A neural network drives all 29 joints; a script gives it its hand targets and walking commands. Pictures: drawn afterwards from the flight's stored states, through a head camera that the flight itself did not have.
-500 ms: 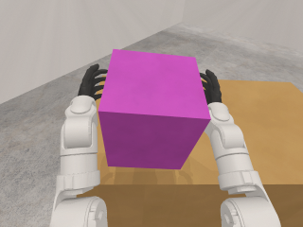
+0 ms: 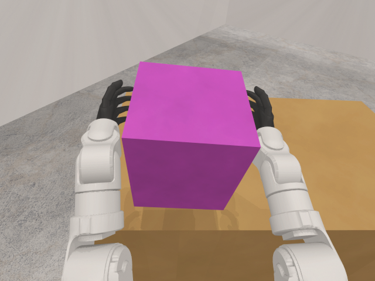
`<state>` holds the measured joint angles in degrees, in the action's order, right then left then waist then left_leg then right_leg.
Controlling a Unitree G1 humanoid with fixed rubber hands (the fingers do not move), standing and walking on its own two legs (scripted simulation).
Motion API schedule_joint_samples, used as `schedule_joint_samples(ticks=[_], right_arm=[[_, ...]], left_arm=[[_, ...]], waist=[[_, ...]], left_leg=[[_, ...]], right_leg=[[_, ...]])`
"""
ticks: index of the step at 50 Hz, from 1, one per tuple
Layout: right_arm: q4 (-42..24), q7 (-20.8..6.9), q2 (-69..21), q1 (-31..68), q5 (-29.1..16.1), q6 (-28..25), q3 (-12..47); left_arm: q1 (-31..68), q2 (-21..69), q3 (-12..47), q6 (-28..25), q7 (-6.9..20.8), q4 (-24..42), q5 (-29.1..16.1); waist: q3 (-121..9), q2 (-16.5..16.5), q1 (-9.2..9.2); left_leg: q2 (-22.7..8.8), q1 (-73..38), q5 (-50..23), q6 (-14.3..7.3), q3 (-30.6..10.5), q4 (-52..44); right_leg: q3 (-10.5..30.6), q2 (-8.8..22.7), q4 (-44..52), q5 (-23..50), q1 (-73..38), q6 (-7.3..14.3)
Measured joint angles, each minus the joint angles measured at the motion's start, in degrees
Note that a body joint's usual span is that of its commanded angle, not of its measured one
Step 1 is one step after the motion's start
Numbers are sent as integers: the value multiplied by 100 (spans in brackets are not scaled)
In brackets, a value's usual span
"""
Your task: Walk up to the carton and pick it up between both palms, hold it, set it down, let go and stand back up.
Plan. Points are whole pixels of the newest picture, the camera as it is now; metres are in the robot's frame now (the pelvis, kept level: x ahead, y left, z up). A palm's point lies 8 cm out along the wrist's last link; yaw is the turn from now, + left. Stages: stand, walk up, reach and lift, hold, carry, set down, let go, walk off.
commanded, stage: hold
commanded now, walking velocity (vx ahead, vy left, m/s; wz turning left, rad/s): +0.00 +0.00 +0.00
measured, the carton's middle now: (185, 141) +0.38 +0.01 +0.14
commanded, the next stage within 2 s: set down in 1.66 s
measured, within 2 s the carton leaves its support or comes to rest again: neither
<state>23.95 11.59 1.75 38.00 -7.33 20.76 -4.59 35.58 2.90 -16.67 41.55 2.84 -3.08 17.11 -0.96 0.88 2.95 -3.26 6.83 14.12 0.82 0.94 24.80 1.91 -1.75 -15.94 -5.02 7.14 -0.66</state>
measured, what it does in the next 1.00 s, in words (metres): stands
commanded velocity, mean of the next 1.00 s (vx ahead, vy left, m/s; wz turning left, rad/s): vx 0.00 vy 0.00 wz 0.00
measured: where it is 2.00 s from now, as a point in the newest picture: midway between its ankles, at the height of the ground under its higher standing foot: outside the picture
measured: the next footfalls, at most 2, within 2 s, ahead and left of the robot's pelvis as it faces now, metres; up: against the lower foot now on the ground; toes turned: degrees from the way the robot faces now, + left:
none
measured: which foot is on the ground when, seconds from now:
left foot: down 0.00-1.00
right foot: down 0.00-1.00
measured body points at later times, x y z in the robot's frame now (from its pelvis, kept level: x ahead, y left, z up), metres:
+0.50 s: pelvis -0.01 +0.00 +0.00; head -0.04 +0.02 +0.45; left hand +0.37 +0.16 +0.20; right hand +0.38 -0.14 +0.19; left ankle +0.00 +0.12 -0.75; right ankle +0.05 -0.13 -0.75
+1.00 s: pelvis +0.00 +0.00 +0.00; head -0.03 +0.02 +0.45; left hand +0.37 +0.16 +0.21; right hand +0.38 -0.14 +0.20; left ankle +0.00 +0.12 -0.75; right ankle +0.05 -0.13 -0.75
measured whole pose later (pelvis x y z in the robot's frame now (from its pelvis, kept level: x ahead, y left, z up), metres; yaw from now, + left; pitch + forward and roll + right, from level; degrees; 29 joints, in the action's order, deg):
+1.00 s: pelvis +0.00 +0.00 +0.00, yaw +0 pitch -4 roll -2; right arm 22.2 11.8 1.7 37.7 -7.8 21.1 -4.4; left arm 35.6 2.9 -16.5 42.4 3.2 -1.4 17.7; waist -0.2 0.9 3.0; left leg -3.2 6.7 13.9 0.9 0.9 24.8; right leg 1.9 -1.7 -15.9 -4.8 7.0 -0.7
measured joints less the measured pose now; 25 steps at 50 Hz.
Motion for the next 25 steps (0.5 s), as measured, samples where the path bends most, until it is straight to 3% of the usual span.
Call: schedule_joint_samples(ticks=[13,25], right_arm=[[-346,77,-8,-131,-47,68,23],[-117,25,-23,-83,-47,71,24]], left_arm=[[-1,2,20,41,34,168,-44],[-1,2,20,215,50,168,69]], waist=[[7,0,1],[125,0,0]], left_leg=[[0,-1,-11,9,-1,0],[1,-13,-55,7,-1,0]], right_leg=[[0,0,0,9,-2,0],[0,0,0,53,-13,0]])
